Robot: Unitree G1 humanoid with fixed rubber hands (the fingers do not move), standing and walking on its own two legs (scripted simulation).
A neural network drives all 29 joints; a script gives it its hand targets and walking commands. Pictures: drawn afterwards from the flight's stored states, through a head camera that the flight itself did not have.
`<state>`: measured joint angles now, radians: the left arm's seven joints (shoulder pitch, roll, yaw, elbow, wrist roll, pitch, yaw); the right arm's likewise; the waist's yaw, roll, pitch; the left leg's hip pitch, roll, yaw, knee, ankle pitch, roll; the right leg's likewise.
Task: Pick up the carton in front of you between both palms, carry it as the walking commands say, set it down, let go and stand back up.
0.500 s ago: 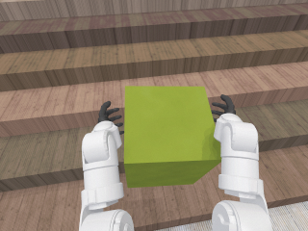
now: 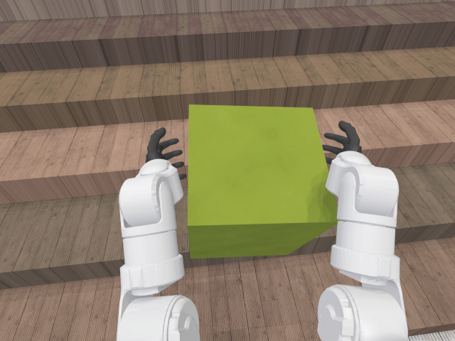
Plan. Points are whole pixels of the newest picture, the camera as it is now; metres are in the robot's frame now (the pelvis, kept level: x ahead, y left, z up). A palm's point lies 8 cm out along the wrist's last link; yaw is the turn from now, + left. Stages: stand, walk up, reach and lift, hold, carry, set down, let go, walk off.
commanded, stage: carry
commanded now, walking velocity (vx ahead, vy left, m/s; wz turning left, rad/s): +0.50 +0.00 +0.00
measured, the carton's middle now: (245, 190) +0.36 +0.02 +0.06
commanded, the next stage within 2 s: none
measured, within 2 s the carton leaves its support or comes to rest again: neither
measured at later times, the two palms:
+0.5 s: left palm (173, 89) +0.61 +0.19 +0.13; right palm (300, 81) +0.60 -0.10 +0.16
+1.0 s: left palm out of the picture +0.95 +0.30 +0.38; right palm out of the picture +0.93 +0.01 +0.39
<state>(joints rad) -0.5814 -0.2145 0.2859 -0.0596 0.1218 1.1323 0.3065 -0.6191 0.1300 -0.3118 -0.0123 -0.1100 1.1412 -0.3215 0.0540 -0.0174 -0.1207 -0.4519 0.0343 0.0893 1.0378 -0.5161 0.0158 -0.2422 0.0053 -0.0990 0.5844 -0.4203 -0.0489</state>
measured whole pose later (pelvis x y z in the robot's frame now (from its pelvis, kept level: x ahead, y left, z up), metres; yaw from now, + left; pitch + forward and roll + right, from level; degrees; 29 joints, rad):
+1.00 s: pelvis +0.58 +0.17 +0.22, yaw +3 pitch +4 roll +3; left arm -0.73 -0.14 0.40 -0.04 0.12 1.21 0.22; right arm -0.77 0.15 -0.30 -0.01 -0.07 1.20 -0.33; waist -0.13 -0.03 -0.05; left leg -0.67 -0.01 0.20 0.97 -0.36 0.12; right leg -0.43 0.00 0.08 1.48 -0.20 -0.04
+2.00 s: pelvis +1.19 +0.28 +0.50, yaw +2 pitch +2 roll +2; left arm -0.77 -0.18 0.45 -0.01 0.20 1.24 0.31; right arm -0.78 0.22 -0.31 0.01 -0.12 1.22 -0.38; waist -0.15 -0.06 -0.01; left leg -0.65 0.03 0.17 0.95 -0.35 0.08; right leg -0.55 0.00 0.09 1.59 -0.18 -0.05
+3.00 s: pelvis +1.81 +0.34 +0.74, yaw +2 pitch +4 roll +3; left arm -0.75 -0.15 0.44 0.03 0.19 1.21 0.30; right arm -0.81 0.21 -0.29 0.08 -0.14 1.22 -0.36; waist -0.12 -0.01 -0.09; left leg -0.73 0.00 0.20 1.07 -0.48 0.11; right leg -0.21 -0.15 -0.06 0.81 -0.11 -0.02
